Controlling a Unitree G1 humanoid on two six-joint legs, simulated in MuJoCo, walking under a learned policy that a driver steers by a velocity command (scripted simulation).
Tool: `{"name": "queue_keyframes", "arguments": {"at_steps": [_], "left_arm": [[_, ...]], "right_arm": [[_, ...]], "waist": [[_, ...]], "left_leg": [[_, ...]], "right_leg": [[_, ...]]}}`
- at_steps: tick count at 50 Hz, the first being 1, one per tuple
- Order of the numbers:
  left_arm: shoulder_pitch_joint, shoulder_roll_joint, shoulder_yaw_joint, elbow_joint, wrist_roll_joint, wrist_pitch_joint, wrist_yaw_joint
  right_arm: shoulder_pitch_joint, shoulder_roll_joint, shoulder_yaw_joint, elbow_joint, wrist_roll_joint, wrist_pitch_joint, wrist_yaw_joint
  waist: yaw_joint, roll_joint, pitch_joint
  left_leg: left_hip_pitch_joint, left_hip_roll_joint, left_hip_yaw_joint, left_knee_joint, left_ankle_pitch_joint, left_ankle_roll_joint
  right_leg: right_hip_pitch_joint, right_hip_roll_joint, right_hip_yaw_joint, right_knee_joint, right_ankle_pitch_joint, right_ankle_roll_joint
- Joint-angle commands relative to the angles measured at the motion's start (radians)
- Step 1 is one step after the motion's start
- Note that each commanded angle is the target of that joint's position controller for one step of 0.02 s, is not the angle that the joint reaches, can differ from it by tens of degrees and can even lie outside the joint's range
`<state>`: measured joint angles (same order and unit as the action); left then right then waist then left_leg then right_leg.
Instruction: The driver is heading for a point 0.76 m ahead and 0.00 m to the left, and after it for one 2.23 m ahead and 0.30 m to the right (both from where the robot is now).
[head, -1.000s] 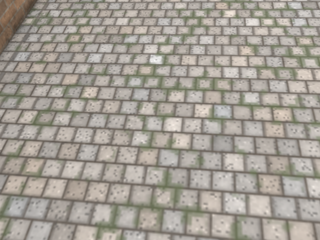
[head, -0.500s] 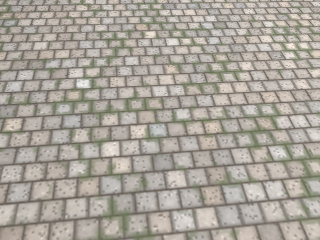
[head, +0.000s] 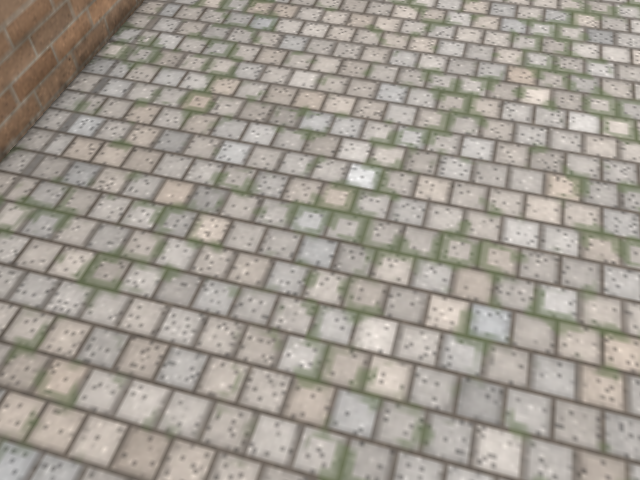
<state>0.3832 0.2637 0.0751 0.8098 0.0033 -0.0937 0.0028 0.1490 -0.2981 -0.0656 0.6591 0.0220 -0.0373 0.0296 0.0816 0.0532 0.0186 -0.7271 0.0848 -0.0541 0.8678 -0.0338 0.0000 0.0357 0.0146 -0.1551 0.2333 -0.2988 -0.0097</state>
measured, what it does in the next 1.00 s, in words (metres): walks ahead: left foot, then right foot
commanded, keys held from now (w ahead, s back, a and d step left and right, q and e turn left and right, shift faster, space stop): w+q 0.22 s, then w+e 0.78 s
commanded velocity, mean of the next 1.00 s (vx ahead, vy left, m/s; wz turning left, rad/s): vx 0.49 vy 0.00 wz -0.08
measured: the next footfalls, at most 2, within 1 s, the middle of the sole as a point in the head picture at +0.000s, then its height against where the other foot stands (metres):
left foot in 0.16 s outside the picture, level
right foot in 0.72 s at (383, 420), level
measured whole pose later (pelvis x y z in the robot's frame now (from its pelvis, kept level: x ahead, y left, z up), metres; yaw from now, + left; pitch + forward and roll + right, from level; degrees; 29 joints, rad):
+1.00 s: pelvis +0.59 +0.04 +0.01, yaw -8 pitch +2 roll +0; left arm 0.32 0.29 0.05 0.68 -0.01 -0.05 0.00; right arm 0.11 -0.30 -0.02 0.67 -0.02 -0.09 0.00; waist 0.04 0.03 0.04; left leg -0.67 0.09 -0.10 0.84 -0.14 -0.07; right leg -0.20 0.11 0.10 0.36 -0.19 -0.09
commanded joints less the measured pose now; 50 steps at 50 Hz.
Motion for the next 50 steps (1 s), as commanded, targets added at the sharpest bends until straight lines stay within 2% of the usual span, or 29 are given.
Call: {"name": "queue_keyframes", "arguments": {"at_steps": [1,3,5,6,7,8,9,10,11,12,13,15,17,20,23,29,31,33,34,35,36,37,38,39,40,41,42,46,50], "left_arm": [[-0.051,0.17,0.035,-0.053,-0.012,-0.01,0.008],[-0.033,0.189,0.039,-0.036,-0.023,0.0,0.008],[-0.032,0.224,0.047,-0.033,-0.025,0.014,0.013],[-0.032,0.242,0.05,-0.035,-0.026,0.024,0.018],[-0.042,0.246,0.049,-0.04,-0.03,0.031,0.023],[-0.037,0.227,0.038,-0.059,-0.023,0.026,0.028],[0.089,0.06,-0.016,-0.117,0.021,0.005,0.009],[-0.002,0.132,-0.013,-0.133,-0.009,-0.036,-0.005],[-0.127,0.188,0.004,-0.172,-0.049,-0.05,-0.009],[-0.131,0.17,-0.006,-0.172,-0.048,-0.056,-0.005],[-0.124,0.164,-0.006,-0.152,-0.027,-0.051,0.003],[-0.065,0.165,0.001,-0.123,-0.018,-0.02,0.0],[-0.042,0.134,-0.006,-0.104,-0.015,0.007,0.001],[-0.128,0.11,-0.014,-0.127,-0.011,0.023,0.006],[-0.201,0.096,-0.018,-0.136,-0.017,0.014,-0.007],[-0.355,0.071,-0.031,-0.204,-0.027,0.002,-0.05],[-0.378,0.07,-0.032,-0.231,-0.024,0.0,-0.067],[-0.34,0.089,-0.023,-0.244,-0.02,0.004,-0.076],[-0.281,0.114,-0.01,-0.239,-0.018,0.009,-0.074],[-0.156,0.156,0.012,-0.217,-0.019,0.013,-0.068],[0.004,0.215,0.04,-0.19,-0.021,0.017,-0.054],[0.081,0.331,0.068,-0.185,-0.016,0.018,-0.042],[0.108,0.264,0.05,-0.191,-0.022,0.017,-0.039],[0.073,0.211,0.033,-0.191,-0.015,0.019,-0.034],[0.006,0.191,0.028,-0.203,-0.017,0.022,-0.03],[-0.058,0.174,0.022,-0.216,-0.019,0.026,-0.03],[-0.099,0.153,0.012,-0.23,-0.011,0.026,-0.028],[-0.133,0.174,0.017,-0.223,-0.013,0.022,-0.011],[-0.086,0.198,0.027,-0.193,-0.025,0.037,0.008]], "right_arm": [[-0.135,-0.003,0.015,-0.109,0.002,-0.018,0.025],[-0.17,-0.017,0.011,-0.132,0.006,-0.018,0.038],[-0.142,-0.055,-0.007,-0.141,0.002,-0.013,0.042],[-0.067,-0.089,-0.024,-0.13,0.002,-0.008,0.041],[0.086,-0.135,-0.052,-0.094,0.006,-0.003,0.033],[0.258,-0.196,-0.085,-0.056,0.007,0.01,0.013],[0.24,-0.316,-0.098,-0.058,0.011,0.004,0.001],[0.29,-0.249,-0.076,-0.089,0.005,-0.009,0.001],[0.257,-0.195,-0.06,-0.07,-0.007,-0.02,0.006],[0.189,-0.162,-0.049,-0.064,-0.003,-0.027,0.005],[0.113,-0.12,-0.034,-0.074,-0.007,-0.03,0.003],[0.052,-0.08,-0.017,-0.076,-0.03,-0.04,0.002],[0.059,-0.091,-0.017,-0.04,-0.026,-0.059,0.003],[0.092,-0.107,-0.018,0.008,-0.029,-0.071,-0.006],[0.1,-0.106,-0.012,0.031,-0.032,-0.071,-0.015],[0.177,-0.138,-0.018,0.096,-0.023,-0.053,-0.022],[0.185,-0.144,-0.021,0.106,-0.019,-0.036,-0.028],[0.161,-0.169,-0.027,0.099,-0.017,-0.02,-0.04],[0.153,-0.185,-0.031,0.094,-0.017,-0.012,-0.048],[0.14,-0.191,-0.031,0.089,-0.018,-0.003,-0.056],[0.128,-0.18,-0.024,0.074,-0.021,-0.006,-0.064],[0.238,-0.064,0.016,0.026,-0.045,-0.034,-0.049],[0.213,-0.082,0.025,0.032,-0.046,-0.072,-0.027],[0.113,-0.144,0.006,0.001,-0.001,-0.095,-0.009],[0.057,-0.136,0.014,-0.023,0.006,-0.107,-0.006],[0.034,-0.127,0.013,-0.026,-0.013,-0.109,-0.012],[0.046,-0.134,0.005,-0.026,-0.028,-0.099,-0.017],[0.078,-0.093,0.015,-0.022,-0.042,-0.062,-0.031],[-0.083,-0.049,0.034,-0.054,-0.038,-0.065,-0.028]], "waist": [[-0.003,-0.107,0.097],[-0.008,-0.11,0.097],[-0.049,-0.146,0.036],[-0.098,-0.165,-0.022],[-0.187,-0.155,-0.106],[-0.271,-0.099,-0.189],[-0.129,0.206,-0.299],[-0.205,0.115,-0.478],[-0.222,0.052,-0.319],[-0.168,-0.021,-0.201],[-0.122,-0.063,-0.132],[-0.064,-0.019,-0.1],[-0.05,-0.015,-0.075],[-0.075,-0.015,-0.01],[-0.111,-0.013,0.013],[-0.183,-0.028,0.069],[-0.179,-0.024,0.065],[-0.14,0.009,0.015],[-0.104,0.035,-0.037],[-0.032,0.034,-0.111],[0.055,-0.005,-0.199],[0.004,-0.247,-0.339],[0.027,-0.251,-0.465],[0.049,-0.18,-0.337],[0.021,-0.09,-0.214],[-0.023,-0.02,-0.123],[-0.06,-0.029,-0.082],[-0.106,-0.091,-0.042],[-0.041,-0.13,-0.029]], "left_leg": [[0.016,0.0,0.057,-0.139,0.06,0.022],[0.043,-0.019,0.088,-0.197,0.011,0.055],[0.155,-0.086,0.146,-0.216,-0.085,0.1],[0.263,-0.128,0.171,-0.219,-0.133,0.127],[0.483,-0.168,0.176,-0.269,-0.097,0.164],[0.792,-0.129,0.065,-0.289,-0.079,0.206],[1.166,0.168,-0.5,-0.331,-0.204,0.386],[1.207,0.252,-0.819,-0.517,-0.378,0.443],[1.107,0.219,-0.68,-0.564,-0.333,0.375],[0.937,0.192,-0.536,-0.57,-0.231,0.338],[0.781,0.159,-0.421,-0.571,-0.096,0.308],[0.605,0.119,-0.301,-0.619,0.064,0.295],[0.525,0.11,-0.205,-0.66,0.149,0.296],[0.515,0.085,-0.09,-0.702,0.186,0.265],[0.548,0.048,0.011,-0.717,0.154,0.207],[0.769,0.13,0.058,-0.694,0.181,0.183],[0.854,0.157,0.067,-0.637,0.298,0.175],[0.884,0.156,0.098,-0.526,0.61,0.152],[0.886,0.149,0.114,-0.43,0.798,0.14],[0.845,0.128,0.14,-0.261,0.89,0.119],[0.667,0.096,0.165,-0.014,0.733,0.08],[0.211,-0.077,0.158,0.4,0.012,0.008],[0.02,-0.176,-0.036,0.553,-0.525,0.001],[-0.077,-0.103,-0.089,0.57,-0.457,0.018],[-0.08,-0.057,-0.07,0.49,-0.378,0.026],[-0.045,-0.026,-0.049,0.391,-0.34,0.018],[0.021,0.001,-0.046,0.328,-0.309,0.006],[0.116,0.003,-0.002,0.152,-0.234,-0.069],[0.213,-0.054,0.019,-0.178,0.051,-0.088]], "right_leg": [[-0.066,-0.266,0.053,-0.09,0.39,-0.13],[-0.006,-0.286,0.023,-0.051,0.502,-0.116],[0.045,-0.291,-0.015,0.073,0.861,-0.097],[0.056,-0.286,-0.031,0.2,1.023,-0.088],[-0.011,-0.266,-0.052,0.396,1.06,-0.067],[-0.235,-0.23,-0.05,0.676,0.852,-0.029],[-0.695,-0.044,0.01,1.076,-0.224,0.032],[-0.786,0.007,0.256,1.207,-0.303,0.023],[-0.865,-0.038,0.27,1.195,-0.198,0.008],[-0.844,-0.09,0.251,1.106,-0.102,-0.003],[-0.778,-0.132,0.237,1.031,-0.05,0.003],[-0.646,-0.174,0.238,0.975,0.001,0.013],[-0.619,-0.179,0.219,0.926,0.038,0.033],[-0.699,-0.181,0.216,0.799,0.204,0.05],[-0.691,-0.151,0.205,0.598,0.411,0.035],[-0.776,-0.097,0.184,0.38,0.419,-0.01],[-0.807,-0.079,0.159,0.36,0.317,-0.033],[-0.719,-0.028,0.099,0.353,0.2,-0.068],[-0.625,0.012,0.066,0.363,0.147,-0.089],[-0.453,0.05,0.053,0.335,0.156,-0.119],[-0.166,0.007,0.15,0.294,0.243,-0.169],[0.271,-0.267,0.644,0.295,0.196,-0.357],[0.42,-0.357,0.995,0.139,0.125,-0.43],[0.348,-0.323,0.848,0.11,0.077,-0.363],[0.189,-0.286,0.721,0.094,0.119,-0.327],[0.032,-0.245,0.632,0.073,0.221,-0.303],[-0.079,-0.214,0.57,0.046,0.308,-0.294],[-0.288,-0.149,0.448,-0.004,0.449,-0.297],[-0.353,-0.073,0.375,0.026,0.337,-0.225]]}}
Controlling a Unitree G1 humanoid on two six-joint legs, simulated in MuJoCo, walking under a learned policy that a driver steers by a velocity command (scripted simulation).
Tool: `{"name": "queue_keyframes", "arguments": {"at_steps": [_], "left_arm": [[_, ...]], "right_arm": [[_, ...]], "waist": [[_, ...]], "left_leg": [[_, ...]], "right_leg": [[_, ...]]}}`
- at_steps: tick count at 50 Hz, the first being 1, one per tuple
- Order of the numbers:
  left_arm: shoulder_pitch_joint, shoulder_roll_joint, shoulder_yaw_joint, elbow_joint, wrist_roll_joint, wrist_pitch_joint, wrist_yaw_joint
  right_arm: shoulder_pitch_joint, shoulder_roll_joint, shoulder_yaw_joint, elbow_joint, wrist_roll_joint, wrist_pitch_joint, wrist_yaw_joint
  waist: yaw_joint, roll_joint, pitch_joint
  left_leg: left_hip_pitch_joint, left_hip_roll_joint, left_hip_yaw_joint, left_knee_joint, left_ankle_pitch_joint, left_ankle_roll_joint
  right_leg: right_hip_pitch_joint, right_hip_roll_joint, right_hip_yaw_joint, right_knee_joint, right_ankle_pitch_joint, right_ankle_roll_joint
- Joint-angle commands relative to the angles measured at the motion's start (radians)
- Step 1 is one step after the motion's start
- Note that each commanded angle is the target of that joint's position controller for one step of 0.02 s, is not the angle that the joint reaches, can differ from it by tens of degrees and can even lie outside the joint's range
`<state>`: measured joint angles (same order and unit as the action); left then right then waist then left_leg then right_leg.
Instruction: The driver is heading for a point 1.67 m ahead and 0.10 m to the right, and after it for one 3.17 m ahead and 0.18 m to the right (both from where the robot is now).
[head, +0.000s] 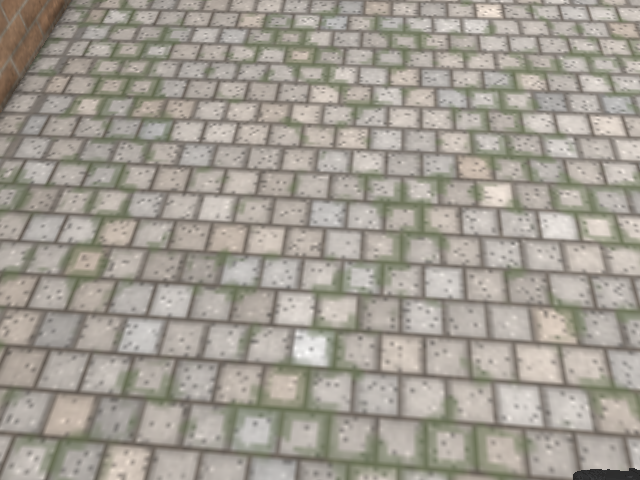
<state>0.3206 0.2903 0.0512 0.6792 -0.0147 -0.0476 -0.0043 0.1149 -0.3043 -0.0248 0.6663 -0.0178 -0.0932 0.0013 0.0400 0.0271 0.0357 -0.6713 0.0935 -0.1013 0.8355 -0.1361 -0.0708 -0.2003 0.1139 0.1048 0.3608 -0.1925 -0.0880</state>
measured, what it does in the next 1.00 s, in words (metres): walks ahead: left foot, then right foot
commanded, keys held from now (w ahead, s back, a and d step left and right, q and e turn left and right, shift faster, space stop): w+e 0.42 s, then w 0.10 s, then w+q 0.48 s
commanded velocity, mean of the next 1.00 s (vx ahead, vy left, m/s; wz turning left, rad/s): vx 0.50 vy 0.00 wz -0.20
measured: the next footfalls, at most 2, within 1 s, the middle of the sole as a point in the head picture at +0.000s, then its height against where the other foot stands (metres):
left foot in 0.18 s outside the picture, level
right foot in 0.68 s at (451, 469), level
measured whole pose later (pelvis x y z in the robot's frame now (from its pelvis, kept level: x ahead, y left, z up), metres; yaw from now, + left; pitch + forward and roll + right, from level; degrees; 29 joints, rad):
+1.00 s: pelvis +0.51 -0.09 +0.00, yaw -9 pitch +0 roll -2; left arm 0.33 0.26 0.08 0.79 0.02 -0.09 0.00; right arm 0.17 -0.31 -0.07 0.79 0.03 -0.03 0.01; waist 0.05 0.05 0.03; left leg -0.69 0.11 -0.06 0.93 -0.08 -0.02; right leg -0.04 0.02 -0.19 0.25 -0.22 -0.03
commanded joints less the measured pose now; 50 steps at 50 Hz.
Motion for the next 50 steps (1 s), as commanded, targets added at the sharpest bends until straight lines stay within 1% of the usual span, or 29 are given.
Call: {"name": "queue_keyframes", "arguments": {"at_steps": [1,3,5,7,8,9,10,11,12,13,14,17,21,26,29,31,32,33,34,35,36,37,38,39,40,41,43,45,50], "left_arm": [[-0.002,0.176,0.052,-0.054,-0.008,-0.005,0.016],[0.029,0.179,0.054,-0.04,-0.014,0.002,0.017],[0.034,0.169,0.053,-0.034,-0.015,0.006,0.02],[0.01,0.161,0.053,-0.038,-0.01,0.01,0.02],[0.005,0.132,0.044,-0.043,-0.006,0.011,0.019],[0.006,0.072,0.022,-0.057,0.003,0.007,0.014],[0.13,0.003,-0.001,-0.087,-0.013,-0.003,0.013],[0.148,0.083,0.01,-0.08,-0.027,-0.007,0.015],[0.06,0.153,0.03,-0.076,-0.026,-0.001,0.016],[-0.008,0.159,0.034,-0.088,-0.013,0.005,0.017],[-0.048,0.147,0.036,-0.101,-0.003,0.006,0.015],[-0.042,0.095,0.034,-0.106,-0.015,0.02,0.001],[-0.106,0.058,0.022,-0.131,-0.005,0.029,-0.003],[-0.238,0.017,0.001,-0.15,-0.004,0.004,-0.027],[-0.33,0.015,-0.003,-0.183,-0.005,-0.009,-0.042],[-0.337,0.041,0.006,-0.191,-0.004,-0.018,-0.047],[-0.293,0.065,0.018,-0.181,-0.002,-0.022,-0.046],[-0.181,0.097,0.037,-0.149,0.003,-0.025,-0.041],[-0.03,0.151,0.065,-0.103,0.01,-0.022,-0.029],[0.153,0.244,0.088,-0.078,0.024,-0.011,-0.006],[0.134,0.271,0.082,-0.085,0.037,-0.01,-0.007],[0.112,0.175,0.061,-0.085,0.03,-0.014,-0.011],[0.056,0.14,0.047,-0.073,0.018,-0.019,-0.012],[-0.004,0.105,0.037,-0.066,0.014,-0.025,-0.016],[-0.053,0.075,0.031,-0.061,0.015,-0.033,-0.02],[-0.082,0.061,0.03,-0.054,0.022,-0.044,-0.02],[-0.105,0.055,0.035,-0.031,0.026,-0.064,-0.017],[-0.105,0.069,0.043,-0.006,0.031,-0.072,-0.009],[-0.077,0.114,0.059,0.036,0.028,-0.063,0.012]], "right_arm": [[-0.081,-0.046,-0.007,-0.067,0.009,-0.013,0.004],[-0.115,-0.066,-0.016,-0.078,0.021,-0.02,0.011],[-0.11,-0.099,-0.032,-0.08,0.025,-0.028,0.016],[-0.046,-0.121,-0.049,-0.066,0.029,-0.037,0.016],[0.033,-0.138,-0.062,-0.047,0.023,-0.04,0.011],[0.16,-0.183,-0.078,-0.039,0.005,-0.045,0.002],[0.264,-0.272,-0.101,-0.012,-0.012,-0.032,0.0],[0.281,-0.216,-0.094,-0.003,0.013,-0.025,0.009],[0.237,-0.144,-0.075,-0.017,0.018,-0.02,0.005],[0.193,-0.117,-0.066,-0.021,0.012,-0.014,0.003],[0.16,-0.094,-0.057,-0.015,0.009,-0.009,0.002],[0.135,-0.068,-0.051,0.008,0.008,-0.016,-0.002],[0.148,-0.115,-0.068,0.05,0.009,-0.021,-0.003],[0.181,-0.141,-0.068,0.101,0.023,-0.008,0.001],[0.245,-0.165,-0.069,0.146,0.05,0.009,0.007],[0.258,-0.187,-0.073,0.165,0.058,0.022,0.008],[0.251,-0.201,-0.075,0.17,0.059,0.027,0.006],[0.234,-0.205,-0.073,0.174,0.062,0.032,0.003],[0.239,-0.177,-0.061,0.173,0.055,0.028,0.001],[0.24,-0.093,-0.029,0.138,0.016,0.019,0.003],[0.354,-0.01,-0.005,0.13,0.034,0.002,0.01],[0.268,-0.132,-0.039,0.141,0.063,-0.002,0.011],[0.198,-0.144,-0.048,0.11,0.074,-0.002,0.012],[0.171,-0.124,-0.047,0.112,0.063,0.003,0.005],[0.172,-0.114,-0.052,0.115,0.049,0.014,0.002],[0.207,-0.095,-0.052,0.127,0.05,0.028,0.002],[0.22,-0.052,-0.048,0.132,0.053,0.051,0.0],[0.177,-0.04,-0.048,0.113,0.049,0.063,-0.002],[0.037,-0.014,-0.036,0.064,0.039,0.057,0.026]], "waist": [[0.018,-0.111,-0.053],[0.03,-0.124,-0.057],[0.016,-0.139,-0.061],[-0.028,-0.163,-0.064],[-0.07,-0.159,-0.098],[-0.127,-0.082,-0.21],[-0.093,0.212,-0.345],[-0.101,0.262,-0.328],[-0.127,0.144,-0.199],[-0.122,0.075,-0.123],[-0.108,0.057,-0.065],[-0.069,0.106,-0.03],[-0.07,0.059,-0.01],[-0.111,0.031,0.017],[-0.127,0.032,0.05],[-0.106,0.051,0.05],[-0.07,0.064,0.022],[0.004,0.061,-0.047],[0.076,0.052,-0.152],[0.133,-0.101,-0.327],[0.053,-0.314,-0.47],[0.096,-0.177,-0.372],[0.071,-0.173,-0.216],[0.035,-0.12,-0.148],[0.001,-0.13,-0.095],[-0.031,-0.15,-0.083],[-0.057,-0.123,-0.054],[-0.061,-0.1,-0.015],[-0.021,-0.077,0.033]], "left_leg": [[0.182,-0.081,0.066,-0.199,0.198,-0.017],[0.201,-0.096,0.042,-0.268,0.203,-0.007],[0.223,-0.095,0.012,-0.322,0.153,0.016],[0.305,-0.093,0.018,-0.355,0.084,0.055],[0.424,-0.082,0.026,-0.385,0.075,0.083],[0.642,0.054,-0.094,-0.377,0.02,0.145],[0.979,0.285,-0.515,-0.446,-0.179,0.305],[0.989,0.344,-0.736,-0.523,-0.426,0.336],[0.882,0.298,-0.596,-0.542,-0.452,0.292],[0.771,0.253,-0.442,-0.542,-0.325,0.257],[0.678,0.208,-0.333,-0.56,-0.195,0.247],[0.566,0.15,-0.142,-0.625,-0.029,0.24],[0.582,0.175,-0.019,-0.667,0.127,0.268],[0.596,0.14,0.119,-0.676,0.193,0.248],[0.64,0.165,0.092,-0.663,0.219,0.252],[0.69,0.189,0.068,-0.616,0.317,0.244],[0.702,0.186,0.069,-0.558,0.439,0.232],[0.677,0.156,0.101,-0.432,0.575,0.208],[0.569,0.107,0.131,-0.248,0.563,0.175],[0.325,0.034,0.164,0.101,0.149,0.127],[0.044,-0.109,0.051,0.379,-0.463,0.086],[-0.041,-0.065,-0.034,0.465,-0.433,0.088],[-0.092,-0.026,-0.004,0.457,-0.345,0.093],[-0.061,0.012,0.01,0.418,-0.263,0.087],[-0.021,0.035,0.01,0.375,-0.202,0.08],[0.042,0.051,0.002,0.361,-0.156,0.073],[0.066,0.053,0.004,0.342,-0.119,0.06],[0.019,0.054,-0.01,0.288,-0.061,0.049],[0.005,0.038,0.037,-0.002,0.161,0.057]], "right_leg": [[-0.108,-0.176,0.132,-0.093,0.193,-0.136],[-0.059,-0.201,0.193,-0.059,0.13,-0.124],[0.005,-0.231,0.269,-0.005,0.074,-0.107],[0.022,-0.239,0.315,0.062,0.07,-0.083],[0.003,-0.202,0.297,0.14,0.089,-0.055],[-0.081,-0.145,0.228,0.371,0.021,-0.018],[-0.409,-0.001,0.075,0.713,-0.32,0.053],[-0.577,-0.063,0.072,0.894,-0.395,0.071],[-0.617,-0.106,0.076,0.956,-0.301,0.079],[-0.599,-0.138,0.04,0.953,-0.225,0.085],[-0.579,-0.164,0.035,0.91,-0.173,0.087],[-0.499,-0.206,0.004,0.836,-0.114,0.091],[-0.553,-0.223,-0.006,0.705,-0.023,0.11],[-0.467,-0.194,-0.063,0.398,0.175,0.089],[-0.427,-0.177,-0.109,0.275,0.138,0.067],[-0.383,-0.156,-0.12,0.211,0.066,0.043],[-0.301,-0.133,-0.13,0.175,0.048,0.028],[-0.125,-0.104,-0.153,0.119,0.092,0.005],[0.131,-0.118,-0.137,0.135,0.141,-0.021],[0.456,-0.365,0.122,0.187,0.22,-0.087],[0.631,-0.56,0.546,0.046,0.028,-0.219],[0.531,-0.525,0.504,-0.013,-0.063,-0.184],[0.405,-0.488,0.342,-0.038,-0.037,-0.15],[0.283,-0.442,0.243,-0.071,0.021,-0.13],[0.187,-0.404,0.156,-0.109,0.067,-0.117],[0.121,-0.386,0.096,-0.148,0.094,-0.109],[0.061,-0.383,0.015,-0.202,0.17,-0.116],[0.053,-0.385,-0.057,-0.227,0.231,-0.114],[0.094,-0.366,-0.214,-0.247,0.248,-0.087]]}}
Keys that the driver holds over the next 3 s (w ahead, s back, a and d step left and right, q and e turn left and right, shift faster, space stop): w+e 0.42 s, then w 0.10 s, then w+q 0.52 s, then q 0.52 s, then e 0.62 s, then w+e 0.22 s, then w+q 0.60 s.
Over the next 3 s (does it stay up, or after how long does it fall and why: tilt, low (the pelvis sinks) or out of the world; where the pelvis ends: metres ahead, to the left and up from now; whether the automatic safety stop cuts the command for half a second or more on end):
stays up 1.10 -0.18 -0.01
